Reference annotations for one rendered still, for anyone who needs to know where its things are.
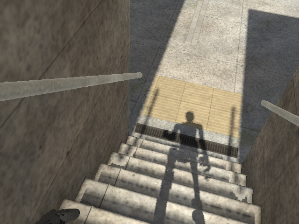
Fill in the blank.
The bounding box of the robot left hand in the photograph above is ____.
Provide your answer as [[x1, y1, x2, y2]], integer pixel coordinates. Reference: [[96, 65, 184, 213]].
[[35, 208, 80, 224]]

